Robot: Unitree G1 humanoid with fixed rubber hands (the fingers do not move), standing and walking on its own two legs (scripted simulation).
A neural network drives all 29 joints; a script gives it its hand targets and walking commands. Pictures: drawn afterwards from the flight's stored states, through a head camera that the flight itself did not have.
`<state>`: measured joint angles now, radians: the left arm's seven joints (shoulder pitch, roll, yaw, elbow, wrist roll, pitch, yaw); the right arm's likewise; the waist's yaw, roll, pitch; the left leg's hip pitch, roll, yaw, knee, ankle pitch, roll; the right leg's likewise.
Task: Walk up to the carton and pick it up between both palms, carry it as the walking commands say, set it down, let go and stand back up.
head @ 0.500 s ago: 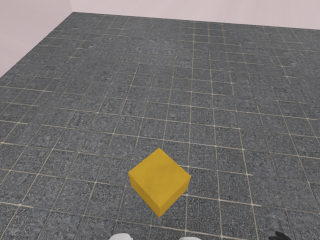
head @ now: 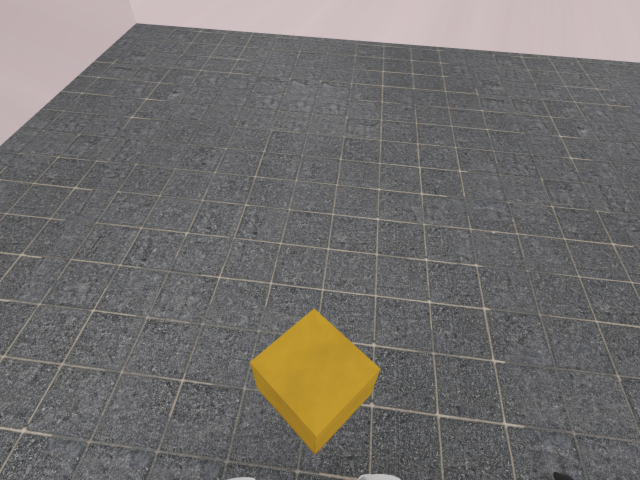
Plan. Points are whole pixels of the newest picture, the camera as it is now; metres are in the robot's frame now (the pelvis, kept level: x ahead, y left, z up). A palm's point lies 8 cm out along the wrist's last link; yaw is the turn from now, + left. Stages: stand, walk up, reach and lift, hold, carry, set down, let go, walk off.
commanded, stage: walk up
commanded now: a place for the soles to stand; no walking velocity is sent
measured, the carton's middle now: (314, 379) +0.48 +0.00 -0.64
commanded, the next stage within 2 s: none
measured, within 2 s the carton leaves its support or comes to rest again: neither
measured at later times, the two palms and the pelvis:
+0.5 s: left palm out of the picture +0.07 +0.31 -0.09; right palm out of the picture +0.06 -0.34 -0.09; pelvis +0.00 -0.01 +0.00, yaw +0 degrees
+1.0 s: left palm out of the picture +0.04 +0.18 -0.08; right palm out of the picture +0.14 -0.50 -0.06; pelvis +0.02 -0.15 +0.01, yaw +14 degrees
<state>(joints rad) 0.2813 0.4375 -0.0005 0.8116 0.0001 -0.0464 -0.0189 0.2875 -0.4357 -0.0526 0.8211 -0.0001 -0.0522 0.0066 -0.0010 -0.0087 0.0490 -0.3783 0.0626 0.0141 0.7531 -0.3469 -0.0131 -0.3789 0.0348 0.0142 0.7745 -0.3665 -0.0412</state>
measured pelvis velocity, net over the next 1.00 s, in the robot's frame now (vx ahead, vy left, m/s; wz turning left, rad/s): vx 0.02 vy -0.15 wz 0.24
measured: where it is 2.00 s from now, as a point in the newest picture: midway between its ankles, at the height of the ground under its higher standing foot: outside the picture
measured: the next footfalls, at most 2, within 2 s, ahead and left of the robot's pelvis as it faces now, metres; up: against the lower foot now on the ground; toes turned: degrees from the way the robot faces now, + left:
right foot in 0.76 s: +0.12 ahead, -0.17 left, +0.00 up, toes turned +6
left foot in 1.14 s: +0.11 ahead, +0.00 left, +0.00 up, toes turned +19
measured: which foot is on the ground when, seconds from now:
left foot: down 0.00-0.74, up 0.76-1.00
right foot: down 0.00-0.50, up 0.52-0.74, down 0.76-1.00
